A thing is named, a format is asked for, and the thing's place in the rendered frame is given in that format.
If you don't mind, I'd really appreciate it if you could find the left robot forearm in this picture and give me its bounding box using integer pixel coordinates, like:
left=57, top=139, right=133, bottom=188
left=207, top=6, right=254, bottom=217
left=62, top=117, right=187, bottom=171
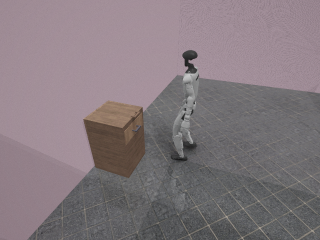
left=184, top=97, right=194, bottom=121

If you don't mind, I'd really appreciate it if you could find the right robot hand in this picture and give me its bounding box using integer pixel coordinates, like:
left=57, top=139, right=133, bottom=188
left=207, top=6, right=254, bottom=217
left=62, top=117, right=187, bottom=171
left=180, top=99, right=187, bottom=109

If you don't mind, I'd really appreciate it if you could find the cabinet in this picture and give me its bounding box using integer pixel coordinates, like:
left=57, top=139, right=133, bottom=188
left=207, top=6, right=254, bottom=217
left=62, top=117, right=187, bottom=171
left=83, top=100, right=145, bottom=178

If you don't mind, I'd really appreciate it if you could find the left robot hand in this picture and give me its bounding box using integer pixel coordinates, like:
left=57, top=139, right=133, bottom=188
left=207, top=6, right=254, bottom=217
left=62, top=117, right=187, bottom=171
left=180, top=120, right=190, bottom=135

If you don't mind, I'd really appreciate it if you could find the left robot upper arm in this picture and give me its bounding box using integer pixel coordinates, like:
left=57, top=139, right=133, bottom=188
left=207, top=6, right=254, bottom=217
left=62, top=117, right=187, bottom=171
left=183, top=74, right=195, bottom=101

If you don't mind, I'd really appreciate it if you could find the drawer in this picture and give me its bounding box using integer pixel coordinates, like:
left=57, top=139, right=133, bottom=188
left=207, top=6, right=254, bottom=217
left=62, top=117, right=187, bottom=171
left=124, top=113, right=143, bottom=144

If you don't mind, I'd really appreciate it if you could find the robot right foot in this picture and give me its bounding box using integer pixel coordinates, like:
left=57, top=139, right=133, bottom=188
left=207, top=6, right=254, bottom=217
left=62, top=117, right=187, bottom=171
left=182, top=141, right=197, bottom=148

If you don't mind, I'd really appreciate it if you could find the robot right shin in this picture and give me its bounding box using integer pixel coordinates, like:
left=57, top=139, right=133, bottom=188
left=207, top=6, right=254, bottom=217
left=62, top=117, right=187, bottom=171
left=182, top=128, right=193, bottom=144

